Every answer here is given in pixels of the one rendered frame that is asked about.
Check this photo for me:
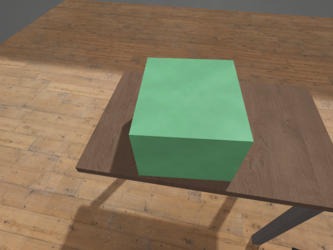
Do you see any carton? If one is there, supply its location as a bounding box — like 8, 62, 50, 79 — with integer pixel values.
129, 57, 253, 181

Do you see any table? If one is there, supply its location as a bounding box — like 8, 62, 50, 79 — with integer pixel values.
75, 70, 333, 245

